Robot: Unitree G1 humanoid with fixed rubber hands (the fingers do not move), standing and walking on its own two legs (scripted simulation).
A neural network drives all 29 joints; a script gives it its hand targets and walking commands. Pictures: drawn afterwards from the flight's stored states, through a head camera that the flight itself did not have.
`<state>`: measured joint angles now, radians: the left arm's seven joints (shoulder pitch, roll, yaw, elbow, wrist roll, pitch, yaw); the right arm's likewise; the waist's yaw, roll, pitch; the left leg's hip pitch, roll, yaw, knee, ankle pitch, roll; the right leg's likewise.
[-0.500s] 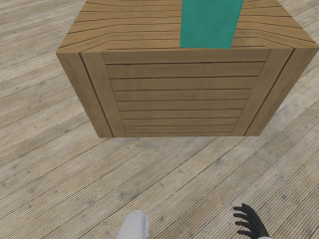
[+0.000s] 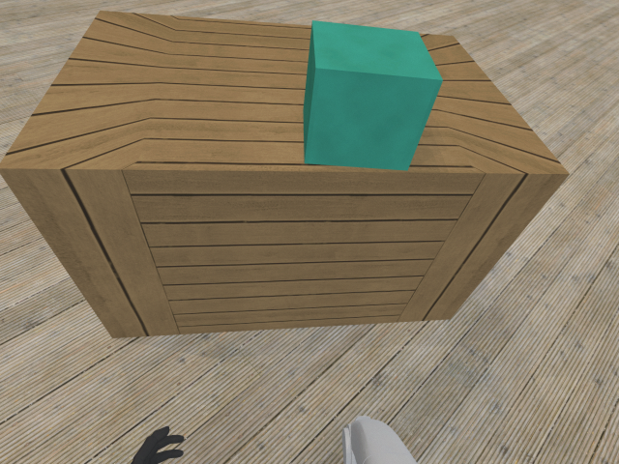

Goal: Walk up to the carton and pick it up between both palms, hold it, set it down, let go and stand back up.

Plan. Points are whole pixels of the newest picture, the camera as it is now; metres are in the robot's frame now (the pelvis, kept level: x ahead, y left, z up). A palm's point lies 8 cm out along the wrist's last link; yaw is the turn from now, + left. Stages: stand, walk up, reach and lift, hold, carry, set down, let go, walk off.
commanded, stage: walk up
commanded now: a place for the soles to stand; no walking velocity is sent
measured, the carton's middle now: (361, 97) +0.80 -0.12 +0.06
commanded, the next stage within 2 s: none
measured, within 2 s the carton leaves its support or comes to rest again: neither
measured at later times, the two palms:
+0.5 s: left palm (208, 399) +0.23 +0.14 -0.11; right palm (478, 369) +0.28 -0.29 -0.12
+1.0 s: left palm (220, 296) +0.41 +0.15 -0.13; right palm (470, 315) +0.37 -0.29 -0.09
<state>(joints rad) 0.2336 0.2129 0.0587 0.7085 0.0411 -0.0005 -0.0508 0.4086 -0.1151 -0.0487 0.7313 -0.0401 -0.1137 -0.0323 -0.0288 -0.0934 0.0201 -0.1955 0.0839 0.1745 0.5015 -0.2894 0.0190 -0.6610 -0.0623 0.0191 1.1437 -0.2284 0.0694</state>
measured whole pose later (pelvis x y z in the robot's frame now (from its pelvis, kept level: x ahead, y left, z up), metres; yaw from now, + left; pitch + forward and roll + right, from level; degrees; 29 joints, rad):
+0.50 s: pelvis +0.17 -0.08 -0.01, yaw -2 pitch -1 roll +0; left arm 0.39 0.12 0.04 0.70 0.03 -0.09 0.01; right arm 0.27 -0.16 -0.03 0.68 -0.05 -0.01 0.02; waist 0.04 0.05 0.03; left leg -0.60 0.07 0.01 1.12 -0.30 -0.04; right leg -0.23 0.01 -0.16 0.52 -0.28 -0.08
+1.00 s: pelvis +0.31 -0.07 +0.00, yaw +0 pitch -2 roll -1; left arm 0.27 0.20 0.05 0.70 0.04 0.00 -0.03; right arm 0.38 -0.10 -0.03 0.71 -0.03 -0.08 -0.03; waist -0.02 -0.08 0.05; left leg -0.22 0.05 0.13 0.51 -0.25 0.04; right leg -0.59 -0.06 0.00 1.08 -0.29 0.06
